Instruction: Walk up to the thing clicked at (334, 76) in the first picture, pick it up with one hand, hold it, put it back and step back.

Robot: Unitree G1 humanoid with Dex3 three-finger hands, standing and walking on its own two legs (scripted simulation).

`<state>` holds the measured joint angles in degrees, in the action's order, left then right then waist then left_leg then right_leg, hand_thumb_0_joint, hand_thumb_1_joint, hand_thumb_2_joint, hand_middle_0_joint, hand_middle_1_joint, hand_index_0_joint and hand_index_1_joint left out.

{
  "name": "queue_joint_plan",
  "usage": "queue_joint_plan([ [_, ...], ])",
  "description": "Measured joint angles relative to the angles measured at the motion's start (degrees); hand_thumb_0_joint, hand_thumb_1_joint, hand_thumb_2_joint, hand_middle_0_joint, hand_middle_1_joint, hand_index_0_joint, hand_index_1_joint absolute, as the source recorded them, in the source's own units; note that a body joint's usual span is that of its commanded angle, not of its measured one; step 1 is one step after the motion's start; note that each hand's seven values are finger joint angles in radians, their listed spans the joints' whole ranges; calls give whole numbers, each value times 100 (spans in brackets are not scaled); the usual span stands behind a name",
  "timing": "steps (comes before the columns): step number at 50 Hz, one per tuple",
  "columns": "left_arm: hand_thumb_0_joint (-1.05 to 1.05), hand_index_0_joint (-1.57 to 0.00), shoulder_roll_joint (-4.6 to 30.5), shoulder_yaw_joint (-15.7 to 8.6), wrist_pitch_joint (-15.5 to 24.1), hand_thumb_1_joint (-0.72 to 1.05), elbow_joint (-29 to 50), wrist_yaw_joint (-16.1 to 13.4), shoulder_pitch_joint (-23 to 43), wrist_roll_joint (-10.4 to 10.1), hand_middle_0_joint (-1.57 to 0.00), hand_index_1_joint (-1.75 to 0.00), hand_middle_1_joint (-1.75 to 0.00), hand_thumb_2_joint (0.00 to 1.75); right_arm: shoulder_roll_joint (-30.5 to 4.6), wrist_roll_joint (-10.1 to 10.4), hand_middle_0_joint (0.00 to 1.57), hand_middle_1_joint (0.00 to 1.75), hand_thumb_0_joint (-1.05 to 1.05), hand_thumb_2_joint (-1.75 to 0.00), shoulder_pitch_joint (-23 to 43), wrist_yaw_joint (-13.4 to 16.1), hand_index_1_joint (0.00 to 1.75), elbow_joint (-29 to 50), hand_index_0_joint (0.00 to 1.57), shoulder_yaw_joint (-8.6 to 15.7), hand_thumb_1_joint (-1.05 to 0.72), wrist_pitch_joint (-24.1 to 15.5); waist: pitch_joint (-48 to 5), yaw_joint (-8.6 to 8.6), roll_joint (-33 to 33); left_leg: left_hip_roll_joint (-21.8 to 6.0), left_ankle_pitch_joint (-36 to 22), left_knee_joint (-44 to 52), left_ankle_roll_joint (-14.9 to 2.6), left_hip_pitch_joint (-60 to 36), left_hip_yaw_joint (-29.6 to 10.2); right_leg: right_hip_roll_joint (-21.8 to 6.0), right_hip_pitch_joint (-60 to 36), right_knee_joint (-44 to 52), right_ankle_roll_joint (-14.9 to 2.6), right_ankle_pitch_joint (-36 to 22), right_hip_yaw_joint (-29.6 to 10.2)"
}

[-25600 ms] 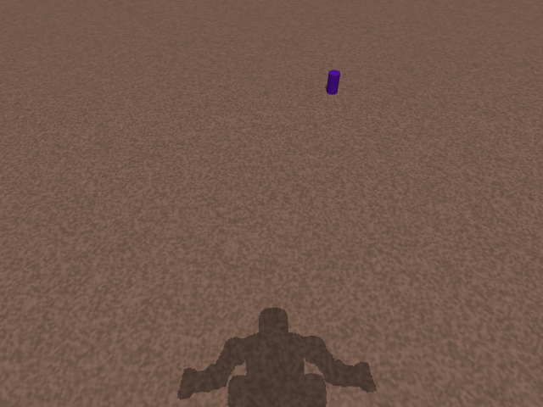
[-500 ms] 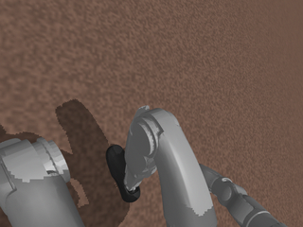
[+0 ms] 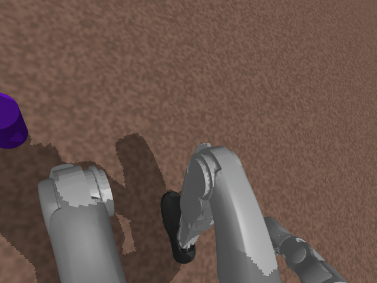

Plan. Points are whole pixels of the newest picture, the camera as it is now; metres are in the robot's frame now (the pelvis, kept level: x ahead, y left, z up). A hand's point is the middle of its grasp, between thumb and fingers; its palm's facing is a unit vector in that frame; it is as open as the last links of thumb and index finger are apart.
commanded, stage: rise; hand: left
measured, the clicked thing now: (2, 123) +0.44 +0.30 -0.24
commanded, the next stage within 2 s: home in 0.06 s
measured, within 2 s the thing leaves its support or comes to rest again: neither
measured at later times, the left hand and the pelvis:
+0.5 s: hand out of the picture +0.32 +0.41 +0.00, palm faces +0.34 -0.80 -0.49, open 17.4 cm; pelvis +0.01 -0.01 +0.08, yaw +8 degrees
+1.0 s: hand out of the picture +0.26 +0.28 +0.21, palm faces +0.33 -0.86 -0.40, open 17.5 cm; pelvis +0.07 -0.02 +0.31, yaw +13 degrees
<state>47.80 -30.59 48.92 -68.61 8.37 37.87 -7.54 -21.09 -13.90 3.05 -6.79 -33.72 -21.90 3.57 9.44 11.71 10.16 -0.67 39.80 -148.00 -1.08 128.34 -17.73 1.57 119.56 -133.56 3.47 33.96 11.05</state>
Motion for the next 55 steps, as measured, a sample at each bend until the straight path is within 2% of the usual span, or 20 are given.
queue_joint_plan([
  [1, -1, -8, -56, -6, -61, -61, -18, 29, 15, -30, -7, -5, -5, 4, 7, 43, 20, 30, 0, -89, -9, 5, 30, -17, 20, 40, -91, -7, -47, -20, -34, -4, -12, 29, -12, 8, 39, -9, 13, 7, -9, 3, -26],
  [4, -1, -7, -16, -31, -528, -59, -121, -49, 115, 542, -7, -5, -5, 4, 162, 263, 20, 30, 0, -89, -82, 26, 30, -44, 20, 336, -90, 36, -208, -58, -64, -35, -55, 147, -30, 37, 182, -31, 98, 33, -53, -7, -129],
  [8, -1, -8, 2, -65, -1235, -56, 161, -178, 147, 1085, -7, -5, -6, 4, 341, 477, 20, 30, 0, -90, -252, 38, 31, -15, 20, 657, -91, 148, -448, -111, -151, -45, -102, 360, -29, 64, 356, -84, 186, 118, -106, 6, -250],
  [10, -1, -8, 24, -112, -1557, -55, 343, -256, 89, 1268, -7, -5, -6, 4, 404, 571, 20, 30, 0, -90, -355, 46, 31, 1, 20, 790, -92, 211, -596, -126, -238, -44, -111, 484, -28, 62, 446, -118, 213, 175, -126, 30, -313],
  [14, -1, -8, 19, -154, -2142, -53, 630, -410, -107, 1448, -7, -6, -6, 5, 465, 767, 20, 30, 0, -90, -577, 86, 31, -19, 20, 1074, -92, 349, -909, -215, -499, -44, -121, 756, -44, 28, 645, -182, 241, 312, -155, 91, -456],
  [18, -1, -7, -183, -12, -2750, -52, 1032, -531, -461, 1461, -7, -6, -6, 6, 475, 980, 20, 30, 0, -90, -809, 120, 31, -98, 20, 1432, -91, 472, -1233, -413, -767, -60, -145, 1087, -80, -44, 889, -232, 261, 491, -163, 130, -642],
  [22, -1, -6, -639, 340, -3356, -53, 1765, -624, -1002, 1404, -6, -5, -5, 6, 489, 1212, 20, 30, 0, -90, -959, 183, 30, -172, 20, 1785, -91, 568, -1490, -663, -936, -92, -170, 1540, -95, -276, 1121, -261, 151, 796, -114, 135, -826],
  [28, -1, -6, -1434, 890, -4123, -55, 3245, -819, -2089, 1292, -6, -5, -5, 5, 566, 1508, 20, 30, 0, -90, -950, 424, 30, -7, 20, 2034, -91, 606, -1686, -880, -1017, -149, -196, 2497, -6, -1043, 1278, -272, -455, 1607, -86, 93, -911],
  [33, -1, -7, -1891, 1245, -4553, -54, 4100, -1064, -2812, 1167, -6, -5, -5, 5, 657, 1625, 20, 30, 0, -90, -863, 705, 30, 189, 20, 2100, -91, 488, -1792, -912, -996, -168, -228, 3449, 113, -1981, 1319, -297, -1306, 2443, -157, 90, -881],
  [44, -1, -6, -2506, 1788, -5183, -54, 4393, -1437, -3652, 907, -6, -5, -5, 5, 659, 1622, 20, 30, 0, -90, -880, 1127, 30, 349, 20, 2218, -91, 26, -1978, -910, -1066, -197, -353, 5381, 259, -4235, 1390, -317, -3487, 4215, -307, 63, -811],
  [55, -1, -6, -3103, 2463, -5850, -55, 5221, -1712, -4771, 748, -6, -5, -5, 5, 803, 1630, 20, 30, 1, -90, -1434, 1416, 30, 335, 20, 2138, -91, -247, -1900, -907, -1071, -217, -694, 7224, 283, -6502, 1447, -302, -5767, 6043, -318, -248, -754],
])
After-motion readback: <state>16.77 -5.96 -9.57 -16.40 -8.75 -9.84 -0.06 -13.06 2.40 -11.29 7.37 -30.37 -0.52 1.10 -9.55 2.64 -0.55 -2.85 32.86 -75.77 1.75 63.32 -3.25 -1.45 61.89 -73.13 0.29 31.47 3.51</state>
